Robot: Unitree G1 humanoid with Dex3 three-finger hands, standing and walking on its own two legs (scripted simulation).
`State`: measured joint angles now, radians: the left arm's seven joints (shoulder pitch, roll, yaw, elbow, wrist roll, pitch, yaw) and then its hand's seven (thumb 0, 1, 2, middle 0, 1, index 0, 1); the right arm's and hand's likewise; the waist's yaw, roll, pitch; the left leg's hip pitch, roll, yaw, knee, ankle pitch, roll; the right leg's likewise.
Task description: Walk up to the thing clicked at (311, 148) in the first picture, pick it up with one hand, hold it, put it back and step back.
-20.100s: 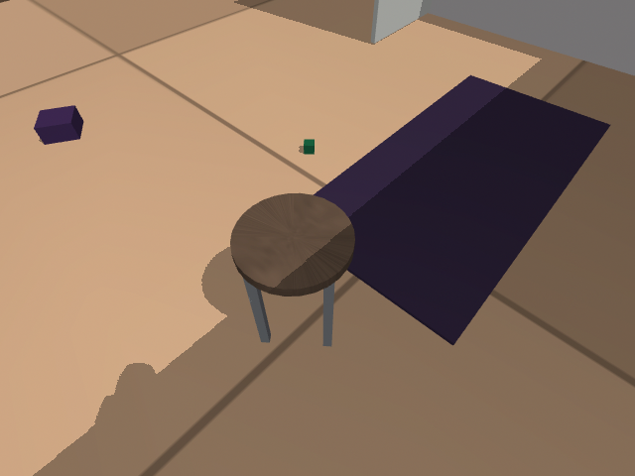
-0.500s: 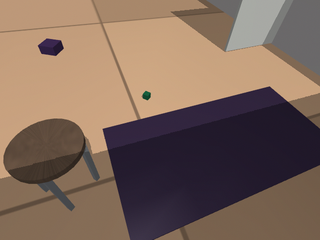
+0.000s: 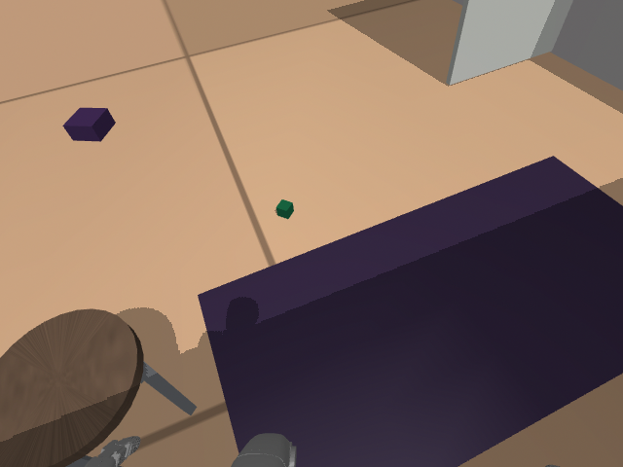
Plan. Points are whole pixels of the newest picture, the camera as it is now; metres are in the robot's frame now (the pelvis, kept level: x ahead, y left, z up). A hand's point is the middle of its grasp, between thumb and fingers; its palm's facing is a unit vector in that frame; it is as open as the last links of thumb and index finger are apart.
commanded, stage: walk up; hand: left
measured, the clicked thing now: (285, 209) +1.20 +0.26 -0.75
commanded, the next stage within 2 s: none
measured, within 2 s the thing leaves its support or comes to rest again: neither
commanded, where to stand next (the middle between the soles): +0.82 +0.02 m, yaw +2 degrees
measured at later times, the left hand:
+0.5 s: hand (147, 368) +0.27 +0.32 -0.14, palm faces -0.08 -0.94 -0.33, open 7.4 cm
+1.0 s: hand (210, 256) +0.48 +0.26 -0.11, palm faces -0.01 -0.92 -0.39, open 7.4 cm
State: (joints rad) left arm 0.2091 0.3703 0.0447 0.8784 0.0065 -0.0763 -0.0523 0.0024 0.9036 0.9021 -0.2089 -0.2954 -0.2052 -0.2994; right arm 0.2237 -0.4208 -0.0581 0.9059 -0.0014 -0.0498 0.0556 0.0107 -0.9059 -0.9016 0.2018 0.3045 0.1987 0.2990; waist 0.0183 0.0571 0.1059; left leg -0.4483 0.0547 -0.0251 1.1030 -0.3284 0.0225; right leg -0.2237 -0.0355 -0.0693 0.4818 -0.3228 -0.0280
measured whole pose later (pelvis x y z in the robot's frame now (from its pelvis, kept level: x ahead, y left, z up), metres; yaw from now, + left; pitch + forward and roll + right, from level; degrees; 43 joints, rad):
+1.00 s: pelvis +0.43 -0.01 +0.01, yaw +1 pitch -2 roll +0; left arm 0.29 0.38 0.04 0.85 0.02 -0.08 -0.05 0.00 0.90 0.90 -0.21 -0.30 -0.21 -0.30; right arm 0.26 -0.43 -0.06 0.88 -0.02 -0.05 0.07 0.01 -0.91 -0.90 0.20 0.30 0.20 0.30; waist 0.02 0.05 0.08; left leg -0.49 0.09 0.00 0.79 -0.25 0.00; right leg -0.17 -0.02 -0.10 0.46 -0.26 -0.04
